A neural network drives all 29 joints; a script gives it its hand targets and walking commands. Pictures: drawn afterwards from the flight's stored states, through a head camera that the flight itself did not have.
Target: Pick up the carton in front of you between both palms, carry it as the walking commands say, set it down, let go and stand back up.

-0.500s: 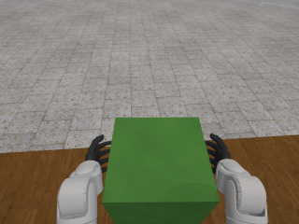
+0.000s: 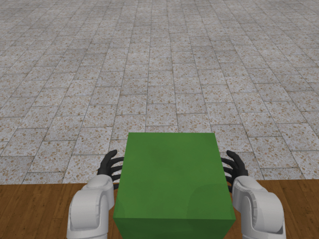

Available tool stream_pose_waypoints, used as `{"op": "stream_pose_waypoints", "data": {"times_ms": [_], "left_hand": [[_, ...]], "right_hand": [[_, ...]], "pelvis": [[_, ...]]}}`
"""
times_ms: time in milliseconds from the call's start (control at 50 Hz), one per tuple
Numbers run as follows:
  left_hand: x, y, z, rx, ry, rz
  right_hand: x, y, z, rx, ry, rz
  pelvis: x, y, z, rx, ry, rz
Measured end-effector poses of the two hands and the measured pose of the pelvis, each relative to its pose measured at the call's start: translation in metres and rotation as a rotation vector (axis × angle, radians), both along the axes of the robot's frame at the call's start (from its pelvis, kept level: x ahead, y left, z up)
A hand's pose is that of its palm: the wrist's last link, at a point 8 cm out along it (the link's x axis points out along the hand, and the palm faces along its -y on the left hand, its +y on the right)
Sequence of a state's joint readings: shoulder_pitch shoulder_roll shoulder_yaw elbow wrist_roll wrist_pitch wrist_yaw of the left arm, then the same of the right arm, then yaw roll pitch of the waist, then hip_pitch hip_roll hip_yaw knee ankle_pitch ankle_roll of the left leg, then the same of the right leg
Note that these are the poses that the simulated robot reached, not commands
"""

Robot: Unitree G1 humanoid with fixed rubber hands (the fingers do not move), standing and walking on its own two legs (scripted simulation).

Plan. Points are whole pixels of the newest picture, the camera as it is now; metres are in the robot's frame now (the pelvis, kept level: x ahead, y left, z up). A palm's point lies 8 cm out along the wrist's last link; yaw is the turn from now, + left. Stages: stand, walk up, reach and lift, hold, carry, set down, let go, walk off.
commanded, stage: carry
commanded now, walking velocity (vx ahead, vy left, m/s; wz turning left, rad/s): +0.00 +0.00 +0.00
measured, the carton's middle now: (170, 195) +0.26 +0.01 -0.02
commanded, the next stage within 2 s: none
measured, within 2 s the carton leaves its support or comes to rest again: neither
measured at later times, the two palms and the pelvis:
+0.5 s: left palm (130, 77) +0.61 +0.15 +0.09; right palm (223, 82) +0.58 -0.15 +0.09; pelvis +0.23 +0.02 -0.01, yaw -4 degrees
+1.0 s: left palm (142, 71) +0.66 +0.11 +0.08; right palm (229, 76) +0.64 -0.19 +0.08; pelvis +0.31 +0.00 -0.03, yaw -5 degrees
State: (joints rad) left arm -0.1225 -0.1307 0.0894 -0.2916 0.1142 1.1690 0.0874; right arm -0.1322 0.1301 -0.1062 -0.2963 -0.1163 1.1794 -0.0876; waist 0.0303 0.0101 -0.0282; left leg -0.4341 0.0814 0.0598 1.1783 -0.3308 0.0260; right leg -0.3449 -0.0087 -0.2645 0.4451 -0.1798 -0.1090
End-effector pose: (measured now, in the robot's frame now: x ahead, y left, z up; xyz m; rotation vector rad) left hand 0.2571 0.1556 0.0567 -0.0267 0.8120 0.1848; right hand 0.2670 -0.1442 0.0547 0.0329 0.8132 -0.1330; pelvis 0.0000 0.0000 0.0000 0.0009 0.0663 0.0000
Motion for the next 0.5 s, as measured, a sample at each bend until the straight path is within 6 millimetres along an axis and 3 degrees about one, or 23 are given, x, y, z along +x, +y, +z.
{"op": "stream_pose_waypoints", "data": {"times_ms": [160,240,320,400,500], "left_hand": [[0.107,-0.008,0.029,0.008,-0.092,-0.017],[0.173,-0.009,0.038,-0.013,-0.162,-0.049],[0.25,-0.007,0.039,-0.002,-0.219,-0.115],[0.308,-0.007,0.034,0.015,-0.143,-0.161],[0.353,-0.009,0.034,0.029,-0.049,-0.163]], "right_hand": [[0.098,-0.008,0.022,0.013,-0.092,-0.022],[0.153,-0.009,0.035,0.007,-0.162,-0.065],[0.219,-0.007,0.043,-0.055,-0.216,-0.071],[0.272,-0.006,0.043,-0.111,-0.137,-0.049],[0.316,-0.009,0.037,-0.085,-0.044,-0.048]], "pelvis": [[0.093,0.0,0.01,0.032,0.002,-0.028],[0.141,0.007,0.0,0.019,-0.015,-0.041],[0.187,0.017,-0.022,0.003,-0.039,-0.062],[0.207,0.021,-0.024,0.015,-0.026,-0.068],[0.227,0.025,-0.015,0.003,-0.004,-0.066]]}}
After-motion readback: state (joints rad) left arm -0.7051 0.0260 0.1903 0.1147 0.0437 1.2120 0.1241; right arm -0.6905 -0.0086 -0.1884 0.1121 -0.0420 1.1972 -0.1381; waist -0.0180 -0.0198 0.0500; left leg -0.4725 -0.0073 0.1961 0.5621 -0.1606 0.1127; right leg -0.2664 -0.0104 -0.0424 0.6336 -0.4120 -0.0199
